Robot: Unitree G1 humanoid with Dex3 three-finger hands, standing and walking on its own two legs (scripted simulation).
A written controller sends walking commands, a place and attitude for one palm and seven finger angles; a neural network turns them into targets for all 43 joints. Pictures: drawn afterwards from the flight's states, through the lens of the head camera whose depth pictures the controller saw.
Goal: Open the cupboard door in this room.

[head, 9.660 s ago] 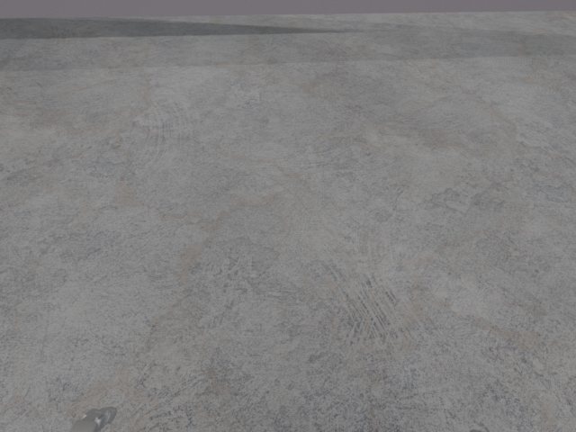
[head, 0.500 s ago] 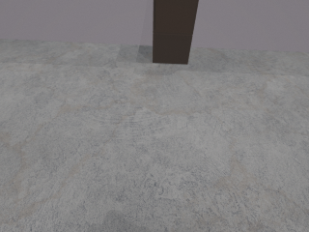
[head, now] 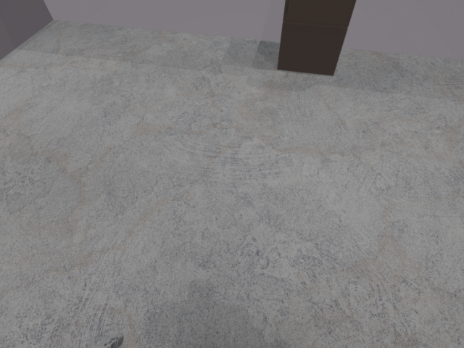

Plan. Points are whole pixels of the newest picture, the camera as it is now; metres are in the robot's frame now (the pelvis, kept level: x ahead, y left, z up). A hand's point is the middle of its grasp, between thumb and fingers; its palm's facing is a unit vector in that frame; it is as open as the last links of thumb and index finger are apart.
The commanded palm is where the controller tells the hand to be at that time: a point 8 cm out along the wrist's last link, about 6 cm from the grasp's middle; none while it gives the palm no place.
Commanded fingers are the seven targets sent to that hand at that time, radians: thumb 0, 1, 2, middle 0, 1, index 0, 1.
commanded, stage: turn or walk to find it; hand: left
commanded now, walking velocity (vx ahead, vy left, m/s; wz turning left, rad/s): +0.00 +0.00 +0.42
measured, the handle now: out of the picture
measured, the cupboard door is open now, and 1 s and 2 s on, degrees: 0 0 0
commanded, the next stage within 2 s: stand and wait in 0.56 s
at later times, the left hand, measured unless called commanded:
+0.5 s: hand out of the picture -0.07 +0.18 -0.18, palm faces +0.28 -0.93 -0.24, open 7.4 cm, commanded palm none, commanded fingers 0.00 0.90 0.90 -0.20 -0.30 -0.20 -0.30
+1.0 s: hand out of the picture -0.01 +0.19 -0.17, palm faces +0.31 -0.92 -0.25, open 7.4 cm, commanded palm none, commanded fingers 0.00 0.90 0.90 -0.20 -0.30 -0.20 -0.30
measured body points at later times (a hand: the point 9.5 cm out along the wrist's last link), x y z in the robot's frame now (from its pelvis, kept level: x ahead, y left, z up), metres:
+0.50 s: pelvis -0.01 +0.00 -0.01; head +0.04 +0.02 +0.44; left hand -0.08 +0.23 -0.16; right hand +0.15 -0.23 -0.15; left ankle -0.06 +0.11 -0.73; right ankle -0.03 -0.12 -0.74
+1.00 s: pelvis +0.00 -0.01 +0.00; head +0.01 -0.02 +0.45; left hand -0.02 +0.24 -0.15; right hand +0.11 -0.22 -0.16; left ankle -0.06 +0.10 -0.74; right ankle +0.03 -0.12 -0.74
